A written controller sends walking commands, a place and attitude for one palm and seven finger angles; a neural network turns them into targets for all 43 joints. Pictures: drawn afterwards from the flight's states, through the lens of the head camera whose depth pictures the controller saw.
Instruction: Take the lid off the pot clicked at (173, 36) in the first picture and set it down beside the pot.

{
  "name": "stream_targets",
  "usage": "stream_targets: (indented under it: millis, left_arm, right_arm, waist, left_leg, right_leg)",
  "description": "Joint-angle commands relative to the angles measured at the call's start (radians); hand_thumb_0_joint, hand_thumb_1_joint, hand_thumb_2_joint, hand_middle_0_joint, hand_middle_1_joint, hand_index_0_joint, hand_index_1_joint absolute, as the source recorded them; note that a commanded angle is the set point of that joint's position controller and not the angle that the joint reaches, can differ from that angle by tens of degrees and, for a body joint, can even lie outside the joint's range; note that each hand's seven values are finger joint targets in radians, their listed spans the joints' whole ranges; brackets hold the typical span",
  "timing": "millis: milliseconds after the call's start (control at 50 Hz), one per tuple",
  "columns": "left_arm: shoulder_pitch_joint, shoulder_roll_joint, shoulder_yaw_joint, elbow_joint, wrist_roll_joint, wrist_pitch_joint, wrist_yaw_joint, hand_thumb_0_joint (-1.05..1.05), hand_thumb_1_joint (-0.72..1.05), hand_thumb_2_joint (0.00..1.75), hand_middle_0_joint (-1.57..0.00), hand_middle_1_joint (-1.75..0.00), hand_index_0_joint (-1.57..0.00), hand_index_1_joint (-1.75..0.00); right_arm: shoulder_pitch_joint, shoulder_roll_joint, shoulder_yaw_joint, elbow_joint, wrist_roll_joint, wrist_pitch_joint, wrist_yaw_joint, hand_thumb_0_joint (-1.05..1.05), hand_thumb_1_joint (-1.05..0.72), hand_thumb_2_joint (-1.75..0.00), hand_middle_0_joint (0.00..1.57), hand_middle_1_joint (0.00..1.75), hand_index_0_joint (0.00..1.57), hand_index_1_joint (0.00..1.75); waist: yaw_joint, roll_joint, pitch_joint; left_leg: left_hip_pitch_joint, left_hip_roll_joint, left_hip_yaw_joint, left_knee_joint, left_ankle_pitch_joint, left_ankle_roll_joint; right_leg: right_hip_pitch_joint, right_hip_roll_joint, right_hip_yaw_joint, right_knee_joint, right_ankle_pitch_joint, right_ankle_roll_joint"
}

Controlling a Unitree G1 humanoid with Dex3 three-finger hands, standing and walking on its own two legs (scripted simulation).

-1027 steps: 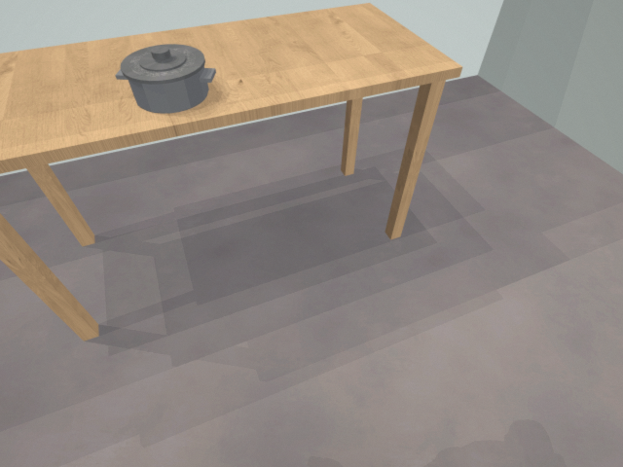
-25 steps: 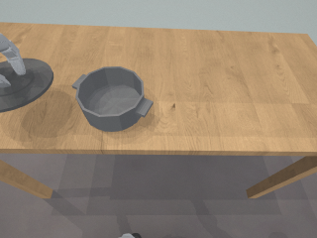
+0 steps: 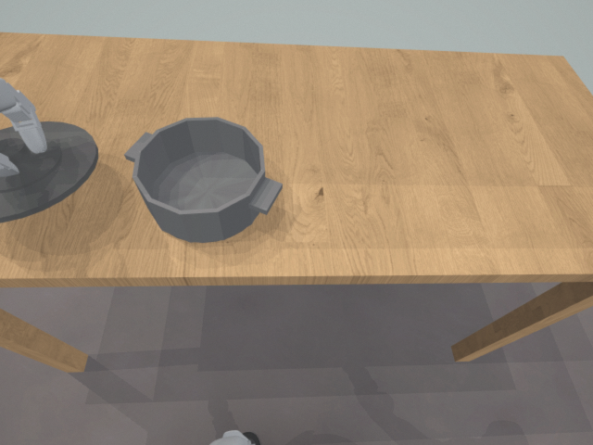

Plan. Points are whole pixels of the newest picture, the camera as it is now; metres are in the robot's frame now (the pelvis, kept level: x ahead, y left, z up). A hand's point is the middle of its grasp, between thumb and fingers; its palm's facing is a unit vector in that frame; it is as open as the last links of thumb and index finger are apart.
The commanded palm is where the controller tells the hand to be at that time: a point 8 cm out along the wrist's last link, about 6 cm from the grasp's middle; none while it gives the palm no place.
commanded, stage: lower the lid onto the table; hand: left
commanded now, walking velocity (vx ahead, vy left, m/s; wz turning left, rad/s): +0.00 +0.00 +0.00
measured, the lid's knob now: (9, 152) +0.47 +0.35 +0.10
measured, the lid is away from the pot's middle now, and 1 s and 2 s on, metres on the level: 0.23 0.23 0.24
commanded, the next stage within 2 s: open the fingers wide in 0.84 s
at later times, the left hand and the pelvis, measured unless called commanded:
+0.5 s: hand (7, 171) +0.44 +0.35 +0.10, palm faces -0.48 -0.13 -0.87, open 6.7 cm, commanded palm +0.50 +0.35 +0.17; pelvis -0.01 +0.01 -0.01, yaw -1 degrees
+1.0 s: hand (17, 184) +0.44 +0.34 +0.08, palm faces -0.46 -0.12 -0.88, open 6.7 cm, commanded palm +0.46 +0.34 +0.14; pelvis -0.02 +0.01 -0.02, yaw -1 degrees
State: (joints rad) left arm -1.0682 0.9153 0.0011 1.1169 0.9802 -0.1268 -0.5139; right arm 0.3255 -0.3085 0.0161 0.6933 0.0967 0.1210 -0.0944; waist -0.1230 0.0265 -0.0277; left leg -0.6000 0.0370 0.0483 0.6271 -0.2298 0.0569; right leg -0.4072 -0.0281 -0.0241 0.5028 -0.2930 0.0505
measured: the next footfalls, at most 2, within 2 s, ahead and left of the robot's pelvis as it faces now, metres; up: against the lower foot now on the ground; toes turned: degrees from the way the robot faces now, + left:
none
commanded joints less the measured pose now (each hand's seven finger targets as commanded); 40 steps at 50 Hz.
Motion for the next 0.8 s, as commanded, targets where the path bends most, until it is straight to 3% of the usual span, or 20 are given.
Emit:
stream_targets:
  millis: [0,20,40,60,120,140,240,260,320,340,420,440,480,520,560,640,660,740,760,780]
  left_arm:
    - [-0.518,0.360,0.065,-0.193,-0.024,0.008,0.048,0.00,0.76,0.85,-0.93,-1.02,-0.94,-1.03]
    - [-0.530,0.340,0.041,-0.196,-0.023,0.013,0.049,0.00,0.76,0.85,-0.93,-1.02,-0.94,-1.03]
    - [-0.561,0.341,0.042,-0.273,-0.026,0.000,0.049,0.00,0.76,0.85,-0.93,-1.02,-0.94,-1.03]
    - [-0.584,0.387,0.077,-0.314,-0.014,-0.003,0.061,0.00,0.76,0.85,-0.93,-1.02,-0.94,-1.03]
    - [-0.523,0.385,0.095,-0.238,-0.022,-0.003,0.061,0.00,0.76,0.85,-0.93,-1.02,-0.94,-1.03]
    - [-0.514,0.338,0.057,-0.240,-0.033,-0.009,0.055,0.00,0.76,0.85,-0.93,-1.02,-0.94,-1.03]
    - [-0.512,0.304,0.022,-0.225,-0.031,-0.010,0.061,0.00,0.76,0.85,-0.93,-1.02,-0.94,-1.03]
    - [-0.521,0.347,0.054,-0.226,-0.027,-0.009,0.069,0.00,0.76,0.85,-0.93,-1.02,-0.94,-1.03]
    - [-0.545,0.366,0.068,-0.245,-0.020,-0.014,0.077,0.00,0.76,0.85,-0.93,-1.02,-0.94,-1.03]
    - [-0.558,0.354,0.057,-0.301,-0.026,-0.028,0.076,0.00,0.76,0.85,-0.93,-1.02,-0.94,-1.03]
    - [-0.539,0.362,0.071,-0.249,-0.018,-0.022,0.086,0.00,0.76,0.85,-0.93,-1.02,-0.94,-1.03]
    - [-0.520,0.333,0.052,-0.249,-0.019,-0.030,0.085,0.00,0.76,0.85,-0.93,-1.02,-0.94,-1.03]
    - [-0.519,0.310,0.037,-0.208,-0.013,-0.022,0.089,0.00,0.76,0.85,-0.93,-1.02,-0.94,-1.03]
    - [-0.512,0.331,0.051,-0.185,-0.009,-0.018,0.093,0.00,0.76,0.85,-0.93,-1.02,-0.94,-1.03]
    - [-0.532,0.360,0.069,-0.216,-0.003,-0.026,0.099,0.00,0.76,0.85,-0.93,-1.02,-0.94,-1.03]
    - [-0.521,0.307,0.031,-0.199,-0.006,-0.031,0.098,0.00,0.76,0.85,-0.93,-1.02,-0.94,-1.03]
    - [-0.530,0.340,0.052,-0.189,0.001,-0.029,0.105,0.00,0.76,0.85,-0.93,-1.02,-0.94,-1.03]
    - [-0.531,0.309,0.035,-0.217,-0.008,-0.040,0.107,0.00,0.76,0.85,-0.93,-1.02,-0.94,-1.03]
    - [-0.539,0.347,0.059,-0.206,0.001,-0.038,0.113,0.00,0.76,0.85,-0.93,-1.02,-0.94,-1.03]
    - [-0.531,0.327,0.046,-0.183,0.001,-0.038,0.113,0.00,0.76,0.85,-0.93,-1.02,-0.94,-1.03]
  right_arm:
    - [0.092,-0.202,-0.067,-0.050,0.000,-0.013,-0.014,0.00,-0.90,-0.90,0.20,0.30,0.20,0.30]
    - [0.095,-0.202,-0.066,-0.050,0.002,-0.014,-0.014,0.00,-0.90,-0.90,0.20,0.30,0.20,0.30]
    - [0.086,-0.202,-0.065,-0.055,0.002,-0.018,-0.018,0.00,-0.90,-0.90,0.20,0.30,0.20,0.30]
    - [0.100,-0.201,-0.069,-0.056,-0.007,-0.018,-0.018,0.00,-0.90,-0.90,0.20,0.30,0.20,0.30]
    - [0.106,-0.201,-0.067,-0.051,-0.004,-0.021,-0.024,0.00,-0.90,-0.90,0.20,0.30,0.20,0.30]
    - [0.101,-0.199,-0.065,-0.054,-0.002,-0.025,-0.026,0.00,-0.90,-0.90,0.20,0.30,0.20,0.30]
    - [0.104,-0.202,-0.062,-0.046,0.000,-0.031,-0.029,0.00,-0.90,-0.90,0.20,0.30,0.20,0.30]
    - [0.114,-0.207,-0.063,-0.040,-0.004,-0.028,-0.030,0.00,-0.90,-0.90,0.20,0.30,0.20,0.30]
    - [0.116,-0.205,-0.064,-0.047,-0.004,-0.036,-0.035,0.00,-0.90,-0.90,0.20,0.30,0.20,0.30]
    - [0.103,-0.203,-0.059,-0.053,-0.004,-0.042,-0.040,0.00,-0.90,-0.90,0.20,0.30,0.20,0.30]
    - [0.118,-0.205,-0.063,-0.046,-0.006,-0.041,-0.039,0.00,-0.90,-0.90,0.20,0.30,0.20,0.30]
    - [0.109,-0.201,-0.059,-0.052,-0.005,-0.045,-0.041,0.00,-0.90,-0.90,0.20,0.30,0.20,0.30]
    - [0.120,-0.205,-0.064,-0.043,-0.006,-0.041,-0.038,0.00,-0.90,-0.90,0.20,0.30,0.20,0.30]
    - [0.124,-0.208,-0.064,-0.042,-0.005,-0.039,-0.037,0.00,-0.90,-0.90,0.20,0.30,0.20,0.30]
    - [0.123,-0.206,-0.062,-0.045,-0.007,-0.037,-0.040,0.00,-0.90,-0.90,0.20,0.30,0.20,0.30]
    - [0.118,-0.202,-0.059,-0.046,-0.004,-0.040,-0.044,0.00,-0.90,-0.90,0.20,0.30,0.20,0.30]
    - [0.130,-0.208,-0.062,-0.038,-0.007,-0.035,-0.044,0.00,-0.90,-0.90,0.20,0.30,0.20,0.30]
    - [0.127,-0.201,-0.059,-0.043,-0.006,-0.045,-0.050,0.00,-0.90,-0.90,0.20,0.30,0.20,0.30]
    - [0.140,-0.208,-0.063,-0.035,-0.010,-0.041,-0.050,0.00,-0.90,-0.90,0.20,0.30,0.20,0.30]
    - [0.140,-0.206,-0.061,-0.033,-0.008,-0.040,-0.051,0.00,-0.90,-0.90,0.20,0.30,0.20,0.30]
  waist:
    - [-0.006,0.140,-0.437]
    - [-0.011,0.156,-0.430]
    - [0.002,0.207,-0.472]
    - [0.005,0.261,-0.520]
    - [-0.004,0.181,-0.492]
    - [-0.005,0.195,-0.480]
    - [-0.009,0.197,-0.446]
    - [-0.008,0.190,-0.463]
    - [-0.008,0.203,-0.485]
    - [0.001,0.244,-0.516]
    - [-0.005,0.207,-0.495]
    - [0.001,0.217,-0.495]
    - [-0.011,0.193,-0.465]
    - [-0.010,0.162,-0.455]
    - [-0.004,0.197,-0.497]
    - [-0.010,0.188,-0.477]
    - [-0.015,0.192,-0.485]
    - [-0.010,0.211,-0.504]
    - [-0.018,0.220,-0.508]
    - [-0.020,0.216,-0.490]
  left_leg:
    - [0.515,-0.035,-0.047,-0.011,0.297,0.027]
    - [0.517,-0.034,-0.046,-0.015,0.269,0.026]
    - [0.566,-0.021,-0.056,-0.015,0.341,0.023]
    - [0.609,-0.024,-0.063,-0.003,0.364,0.022]
    - [0.567,-0.029,-0.061,0.003,0.326,0.025]
    - [0.568,-0.024,-0.062,-0.001,0.353,0.023]
    - [0.556,-0.019,-0.068,-0.005,0.278,0.017]
    - [0.550,-0.022,-0.068,0.003,0.259,0.016]
    - [0.552,-0.023,-0.077,0.003,0.234,0.013]
    - [0.587,-0.013,-0.081,0.006,0.306,0.009]
    - [0.550,-0.021,-0.083,0.014,0.255,0.007]
    - [0.563,-0.014,-0.088,0.017,0.300,0.002]
    - [0.547,-0.016,-0.095,0.019,0.241,0.001]
    - [0.506,-0.021,-0.086,0.019,0.191,0.005]
    - [0.532,-0.018,-0.087,0.033,0.257,0.001]
    - [0.524,-0.011,-0.091,0.033,0.241,0.000]
    - [0.523,-0.011,-0.096,0.038,0.220,-0.002]
    - [0.538,-0.007,-0.098,0.047,0.253,-0.002]
    - [0.533,-0.007,-0.102,0.048,0.218,-0.005]
    - [0.520,-0.009,-0.105,0.050,0.212,-0.005]
  right_leg:
    - [-0.119,0.099,-0.055,-0.045,0.217,-0.067]
    - [-0.135,0.101,-0.055,-0.045,0.194,-0.069]
    - [-0.138,0.099,-0.059,-0.038,0.203,-0.076]
    - [-0.143,0.101,-0.053,-0.036,0.193,-0.075]
    - [-0.141,0.101,-0.052,-0.037,0.197,-0.068]
    - [-0.159,0.102,-0.058,-0.033,0.203,-0.073]
    - [-0.207,0.106,-0.058,-0.026,0.144,-0.076]
    - [-0.195,0.106,-0.052,-0.020,0.140,-0.072]
    - [-0.198,0.105,-0.050,-0.017,0.128,-0.073]
    - [-0.206,0.104,-0.052,-0.007,0.147,-0.077]
    - [-0.217,0.104,-0.049,-0.001,0.131,-0.073]
    - [-0.236,0.107,-0.054,0.010,0.132,-0.076]
    - [-0.265,0.107,-0.052,0.008,0.102,-0.071]
    - [-0.249,0.107,-0.048,0.012,0.103,-0.071]
    - [-0.245,0.108,-0.045,0.026,0.122,-0.072]
    - [-0.280,0.110,-0.052,0.035,0.104,-0.072]
    - [-0.286,0.110,-0.046,0.035,0.093,-0.070]
    - [-0.298,0.111,-0.048,0.048,0.100,-0.072]
    - [-0.308,0.109,-0.044,0.046,0.082,-0.068]
    - [-0.313,0.110,-0.046,0.048,0.086,-0.071]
